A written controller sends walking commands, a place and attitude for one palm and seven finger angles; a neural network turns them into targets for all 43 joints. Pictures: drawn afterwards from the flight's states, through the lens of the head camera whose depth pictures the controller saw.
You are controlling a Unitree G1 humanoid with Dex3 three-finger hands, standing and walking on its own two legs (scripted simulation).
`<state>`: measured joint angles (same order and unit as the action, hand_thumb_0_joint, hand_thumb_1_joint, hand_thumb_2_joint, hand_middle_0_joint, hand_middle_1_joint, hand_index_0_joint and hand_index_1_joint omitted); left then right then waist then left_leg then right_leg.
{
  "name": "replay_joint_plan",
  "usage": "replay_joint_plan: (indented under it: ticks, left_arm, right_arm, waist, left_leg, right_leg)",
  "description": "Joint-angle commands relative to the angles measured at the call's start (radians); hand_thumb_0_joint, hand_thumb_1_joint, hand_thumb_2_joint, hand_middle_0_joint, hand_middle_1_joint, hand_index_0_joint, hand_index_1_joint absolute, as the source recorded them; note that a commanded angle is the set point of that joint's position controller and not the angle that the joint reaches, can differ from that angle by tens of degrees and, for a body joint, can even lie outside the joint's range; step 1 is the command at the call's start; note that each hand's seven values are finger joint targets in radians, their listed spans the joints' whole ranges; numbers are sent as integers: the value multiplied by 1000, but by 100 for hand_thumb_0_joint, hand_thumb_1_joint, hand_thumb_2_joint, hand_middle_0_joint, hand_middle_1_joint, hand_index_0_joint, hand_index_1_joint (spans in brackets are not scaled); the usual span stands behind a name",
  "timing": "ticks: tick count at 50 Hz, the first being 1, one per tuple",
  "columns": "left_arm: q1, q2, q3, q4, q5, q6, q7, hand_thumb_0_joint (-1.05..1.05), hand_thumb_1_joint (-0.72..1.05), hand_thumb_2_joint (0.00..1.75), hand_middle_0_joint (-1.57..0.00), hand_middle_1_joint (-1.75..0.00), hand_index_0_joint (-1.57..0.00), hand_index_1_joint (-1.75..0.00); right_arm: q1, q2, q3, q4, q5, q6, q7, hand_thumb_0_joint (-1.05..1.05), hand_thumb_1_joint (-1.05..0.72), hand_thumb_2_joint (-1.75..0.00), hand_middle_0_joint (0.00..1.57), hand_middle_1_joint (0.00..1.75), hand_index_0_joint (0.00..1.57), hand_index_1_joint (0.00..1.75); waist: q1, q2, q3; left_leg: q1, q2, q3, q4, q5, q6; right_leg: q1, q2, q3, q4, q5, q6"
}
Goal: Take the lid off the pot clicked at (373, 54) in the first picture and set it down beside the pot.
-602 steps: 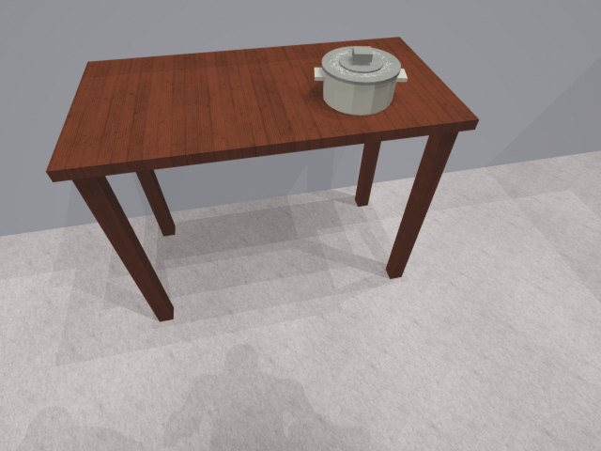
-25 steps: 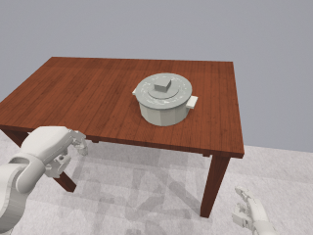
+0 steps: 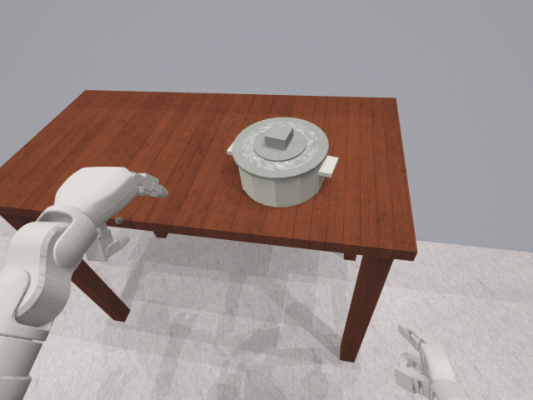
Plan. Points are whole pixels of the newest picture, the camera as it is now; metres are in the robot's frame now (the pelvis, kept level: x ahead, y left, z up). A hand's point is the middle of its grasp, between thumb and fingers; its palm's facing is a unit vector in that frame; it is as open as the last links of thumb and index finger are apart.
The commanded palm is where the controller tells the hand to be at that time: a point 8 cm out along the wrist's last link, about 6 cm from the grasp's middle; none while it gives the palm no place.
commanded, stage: move the open hand above the knob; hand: left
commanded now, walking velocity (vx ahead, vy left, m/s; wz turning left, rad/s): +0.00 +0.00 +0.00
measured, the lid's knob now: (279, 135) +0.57 +0.05 +0.09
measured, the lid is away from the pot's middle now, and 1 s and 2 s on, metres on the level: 0.00 0.00 0.00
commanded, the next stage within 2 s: none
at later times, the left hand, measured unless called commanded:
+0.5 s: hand (176, 182) +0.37 +0.18 +0.15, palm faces -0.20 -0.04 -0.98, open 10.0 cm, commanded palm +0.35 +0.18 +0.22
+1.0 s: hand (220, 155) +0.44 +0.13 +0.15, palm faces -0.23 -0.03 -0.97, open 10.0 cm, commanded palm +0.43 +0.13 +0.22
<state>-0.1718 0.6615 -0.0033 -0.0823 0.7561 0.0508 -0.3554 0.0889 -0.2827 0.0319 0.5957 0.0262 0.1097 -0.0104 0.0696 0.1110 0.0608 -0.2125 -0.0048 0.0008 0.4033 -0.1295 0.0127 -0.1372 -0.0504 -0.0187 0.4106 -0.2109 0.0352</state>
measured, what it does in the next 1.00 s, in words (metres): stands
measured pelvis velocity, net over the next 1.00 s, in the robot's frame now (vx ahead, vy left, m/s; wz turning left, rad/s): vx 0.03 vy -0.01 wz -0.01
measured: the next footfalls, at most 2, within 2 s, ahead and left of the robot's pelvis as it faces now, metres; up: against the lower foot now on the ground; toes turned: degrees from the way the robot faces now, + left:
none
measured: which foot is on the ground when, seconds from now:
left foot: down 0.00-1.00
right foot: down 0.00-1.00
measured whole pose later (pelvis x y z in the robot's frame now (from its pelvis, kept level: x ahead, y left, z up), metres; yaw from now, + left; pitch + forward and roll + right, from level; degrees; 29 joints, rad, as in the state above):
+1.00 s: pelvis +0.03 -0.01 +0.00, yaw +0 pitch +1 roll +1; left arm -0.71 0.46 -0.30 0.31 0.84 0.26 -0.41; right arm 0.08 -0.29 0.03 0.63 0.05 0.18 0.01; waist 0.02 0.10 0.00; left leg -0.28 0.00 0.01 0.44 -0.19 0.00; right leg -0.22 -0.05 -0.01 0.49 -0.29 0.02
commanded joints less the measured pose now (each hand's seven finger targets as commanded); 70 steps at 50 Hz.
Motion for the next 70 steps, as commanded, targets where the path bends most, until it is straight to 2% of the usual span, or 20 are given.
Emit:
replay_joint_plan:
  ticks: [1, 3, 8, 11, 14, 18, 24, 26, 33, 35, 37, 39, 42, 44, 48, 50, 59, 62, 65, 70]
  left_arm:
    - [-380, 241, 147, -157, -1, 5, 17, 0, -31, 148, -85, -8, -85, -8]
    - [-406, 214, 123, -142, 1, 29, 14, 0, -31, 148, -85, -8, -85, -8]
    - [-479, 179, 72, -112, 24, 62, 0, 0, -31, 148, -85, -8, -85, -8]
    - [-561, 183, 46, -29, 43, 78, -9, 0, -31, 148, -85, -8, -85, -8]
    - [-643, 193, 42, -71, 58, 85, -14, 0, -31, 148, -85, -8, -85, -8]
    - [-609, 127, 4, -18, 55, 120, -28, 0, -31, 148, -85, -8, -85, -8]
    - [-684, 130, -13, -24, 71, 135, -39, 0, -31, 148, -85, -8, -85, -8]
    - [-702, 117, -27, 23, 73, 147, -36, 0, -31, 148, -85, -8, -85, -8]
    - [-808, 43, -99, 90, 81, 174, -22, 0, -31, 148, -85, -8, -85, -8]
    - [-866, 95, -67, 111, 91, 172, -16, 0, -31, 148, -85, -8, -85, -8]
    - [-888, 78, -80, 96, 92, 169, -12, 0, -31, 148, -85, -8, -85, -8]
    - [-887, 34, -112, 130, 89, 178, -14, 0, -31, 148, -85, -8, -85, -8]
    - [-883, 45, -100, 207, 87, 191, -12, 0, -31, 148, -85, -8, -85, -8]
    - [-938, -28, -170, 192, 90, 199, -18, 0, -31, 148, -85, -8, -85, -8]
    - [-1014, 47, -111, 226, 97, 201, -9, 0, -31, 148, -85, -8, -85, -8]
    - [-1086, -17, -177, 267, 99, 201, -9, 0, -31, 148, -85, -8, -85, -8]
    - [-1206, -74, -211, 402, 104, 199, 6, 0, -31, 148, -85, -8, -85, -8]
    - [-1230, -91, -221, 542, 107, 212, 14, 0, -31, 148, -85, -8, -85, -8]
    - [-1341, -101, -237, 487, 113, 200, 24, 0, -31, 148, -85, -8, -85, -8]
    - [-1409, -123, -237, 627, 114, 198, 39, 0, -31, 148, -85, -8, -85, -8]
  right_arm:
    - [-179, -111, -40, -168, 0, -47, -11, 0, -90, -90, 20, 30, 20, 30]
    - [-189, -109, -42, -173, 4, -57, -7, 0, -90, -90, 20, 30, 20, 30]
    - [-183, -109, -42, -163, 4, -59, -5, 0, -90, -90, 20, 30, 20, 30]
    - [-172, -113, -35, -141, -1, -42, -10, 0, -90, -90, 20, 30, 20, 30]
    - [-179, -110, -33, -145, -1, -44, -1, 0, -90, -90, 20, 30, 20, 30]
    - [-182, -109, -40, -157, 3, -31, 13, 0, -90, -90, 20, 30, 20, 30]
    - [-177, -108, -35, -152, 2, -18, 21, 0, -90, -90, 20, 30, 20, 30]
    - [-173, -112, -37, -145, 7, -6, 20, 0, -90, -90, 20, 30, 20, 30]
    - [-166, -106, -41, -140, 15, 4, 21, 0, -90, -90, 20, 30, 20, 30]
    - [-153, -111, -40, -126, 13, 8, 14, 0, -90, -90, 20, 30, 20, 30]
    - [-159, -105, -37, -131, 12, 7, 16, 0, -90, -90, 20, 30, 20, 30]
    - [-153, -100, -36, -127, 13, 9, 21, 0, -90, -90, 20, 30, 20, 30]
    - [-145, -109, -37, -121, 20, 21, 23, 0, -90, -90, 20, 30, 20, 30]
    - [-151, -102, -36, -125, 23, 27, 26, 0, -90, -90, 20, 30, 20, 30]
    - [-141, -109, -40, -120, 21, 32, 16, 0, -90, -90, 20, 30, 20, 30]
    - [-126, -103, -37, -101, 25, 37, 14, 0, -90, -90, 20, 30, 20, 30]
    - [-83, -102, -43, -84, 25, 50, 19, 0, -90, -90, 20, 30, 20, 30]
    - [-62, -111, -41, -56, 34, 65, 17, 0, -90, -90, 20, 30, 20, 30]
    - [-58, -107, -49, -59, 28, 63, 16, 0, -90, -90, 20, 30, 20, 30]
    - [-12, -109, -50, -29, 28, 70, 10, 0, -90, -90, 20, 30, 20, 30]
  waist:
    - [-6, -48, -238]
    - [-16, -13, -252]
    - [-17, -33, -283]
    - [-17, -93, -264]
    - [-10, -57, -356]
    - [-16, -64, -336]
    - [-9, -108, -382]
    - [-18, -113, -331]
    - [-38, -110, -357]
    - [-29, -139, -383]
    - [-23, -111, -430]
    - [-33, -137, -433]
    - [-32, -157, -383]
    - [-47, -152, -399]
    - [-48, -157, -431]
    - [-66, -141, -415]
    - [-78, -163, -494]
    - [-91, -185, -409]
    - [-97, -137, -511]
    - [-111, -193, -504]
  left_leg:
    - [124, -42, 3, -72, -11, 17]
    - [135, -43, -9, -62, -11, 16]
    - [151, -47, -6, -51, 23, 16]
    - [126, -51, 6, -60, 18, 19]
    - [160, -57, 0, -50, 76, 19]
    - [149, -57, 9, -25, 113, 21]
    - [147, -65, 17, -16, 165, 25]
    - [129, -60, 24, -20, 137, 23]
    - [142, -62, 18, 4, 117, 28]
    - [138, -63, 24, 3, 130, 30]
    - [154, -69, 21, 13, 182, 31]
    - [150, -69, 24, 24, 203, 31]
    - [118, -66, 33, 19, 172, 29]
    - [129, -66, 27, 18, 172, 29]
    - [135, -68, 26, 33, 157, 36]
    - [142, -67, 27, 29, 173, 33]
    - [163, -72, 21, 46, 243, 38]
    - [119, -66, 32, 26, 190, 34]
    - [181, -69, 22, 41, 241, 40]
    - [154, -67, 32, 32, 246, 43]
  right_leg:
    - [-20, 77, -32, -72, 2, -54]
    - [-32, 89, -28, -63, 2, -60]
    - [-26, 90, -28, -56, 42, -63]
    - [-28, 79, -30, -64, 47, -58]
    - [12, 76, -28, -46, 96, -66]
    - [-5, 83, -26, -30, 154, -67]
    - [28, 73, -27, -12, 217, -64]
    - [-7, 76, -27, -15, 194, -60]
    - [-48, 84, -28, 1, 173, -66]
    - [-23, 75, -21, 6, 196, -63]
    - [-2, 73, -17, 22, 248, -66]
    - [-3, 72, -22, 29, 278, -65]
    - [-23, 73, -23, 26, 263, -61]
    - [-33, 73, -30, 29, 254, -64]
    - [-32, 76, -21, 31, 255, -64]
    - [-52, 74, -27, 33, 265, -65]
    - [-36, 75, -32, 49, 340, -70]
    - [-76, 76, -40, 36, 304, -67]
    - [-58, 78, -31, 43, 335, -73]
    - [-58, 77, -32, 42, 365, -68]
